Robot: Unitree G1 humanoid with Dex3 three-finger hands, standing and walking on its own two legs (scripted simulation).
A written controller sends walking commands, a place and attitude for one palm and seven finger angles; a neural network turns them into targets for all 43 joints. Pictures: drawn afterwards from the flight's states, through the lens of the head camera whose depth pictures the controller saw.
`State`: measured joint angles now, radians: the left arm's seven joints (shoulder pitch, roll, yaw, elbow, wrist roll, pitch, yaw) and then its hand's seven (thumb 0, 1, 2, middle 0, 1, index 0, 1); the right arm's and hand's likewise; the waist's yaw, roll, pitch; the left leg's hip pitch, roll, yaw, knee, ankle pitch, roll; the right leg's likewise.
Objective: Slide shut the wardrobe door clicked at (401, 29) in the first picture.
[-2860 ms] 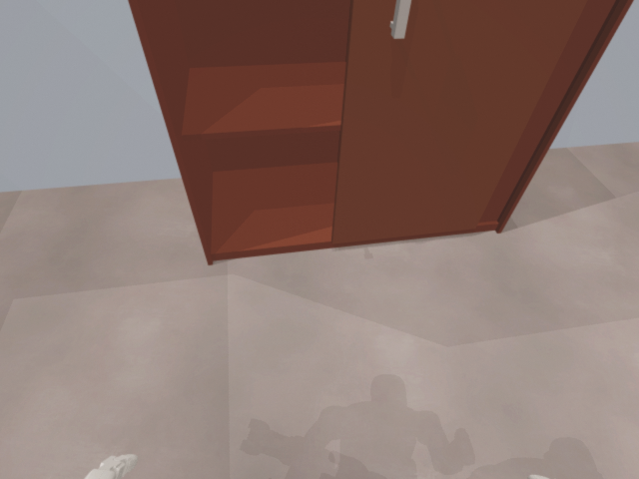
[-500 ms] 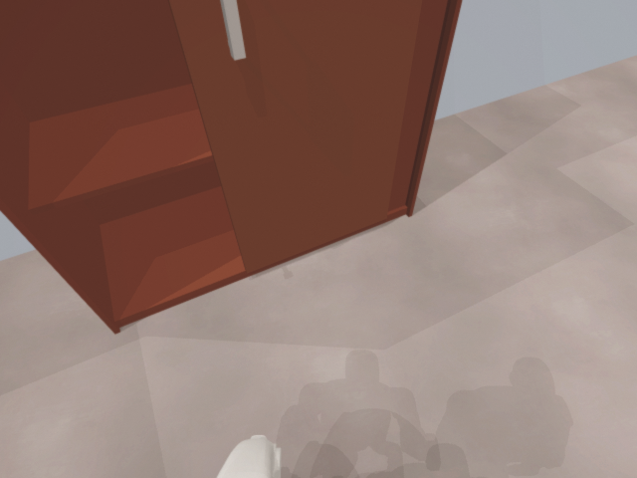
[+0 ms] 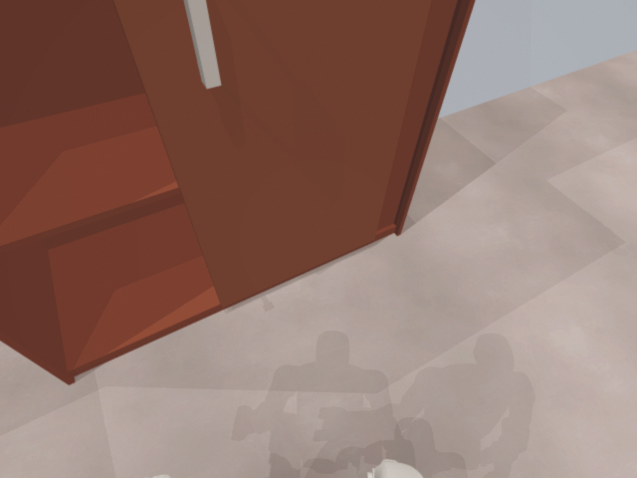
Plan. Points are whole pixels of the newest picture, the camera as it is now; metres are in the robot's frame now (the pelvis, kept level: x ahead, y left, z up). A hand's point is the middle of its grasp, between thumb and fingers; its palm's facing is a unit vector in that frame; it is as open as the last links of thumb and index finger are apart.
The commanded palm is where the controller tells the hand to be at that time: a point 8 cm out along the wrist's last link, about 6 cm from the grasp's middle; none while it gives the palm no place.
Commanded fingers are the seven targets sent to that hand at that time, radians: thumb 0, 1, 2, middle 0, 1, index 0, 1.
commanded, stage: turn to face it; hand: right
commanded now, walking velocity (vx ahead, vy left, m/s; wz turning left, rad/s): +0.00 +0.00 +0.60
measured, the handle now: (192, 5) +0.72 +0.24 +0.22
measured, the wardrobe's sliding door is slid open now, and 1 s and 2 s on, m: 0.48 0.48 0.48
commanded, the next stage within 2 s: take the last steps up to it in 0.76 s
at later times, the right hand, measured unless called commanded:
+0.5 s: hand out of the picture +0.16 -0.24 -0.16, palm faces -0.25 +0.94 -0.25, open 7.3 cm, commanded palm none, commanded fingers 0.00 -0.90 -0.90 0.20 0.30 0.20 0.30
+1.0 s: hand (414, 452) +0.19 -0.13 -0.16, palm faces -0.46 +0.87 -0.18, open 7.3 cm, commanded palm none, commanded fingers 0.00 -0.90 -0.90 0.20 0.30 0.20 0.30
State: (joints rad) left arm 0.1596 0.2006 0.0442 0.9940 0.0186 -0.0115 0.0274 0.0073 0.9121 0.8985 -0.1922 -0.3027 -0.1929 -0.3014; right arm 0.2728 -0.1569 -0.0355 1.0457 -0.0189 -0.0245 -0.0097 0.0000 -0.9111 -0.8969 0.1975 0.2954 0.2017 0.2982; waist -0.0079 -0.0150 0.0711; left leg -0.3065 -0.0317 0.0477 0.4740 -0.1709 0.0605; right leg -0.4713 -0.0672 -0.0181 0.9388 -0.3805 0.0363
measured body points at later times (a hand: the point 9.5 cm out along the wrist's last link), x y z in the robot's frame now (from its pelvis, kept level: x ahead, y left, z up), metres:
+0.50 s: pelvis +0.04 -0.05 +0.01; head +0.06 -0.05 +0.45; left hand +0.03 +0.21 -0.13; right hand +0.18 -0.29 -0.14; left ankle -0.01 +0.09 -0.68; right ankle +0.07 -0.14 -0.74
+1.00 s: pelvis +0.03 -0.02 +0.00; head +0.03 -0.02 +0.45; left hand -0.07 +0.21 -0.15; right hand +0.21 -0.18 -0.14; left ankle -0.01 +0.08 -0.74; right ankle +0.09 -0.13 -0.71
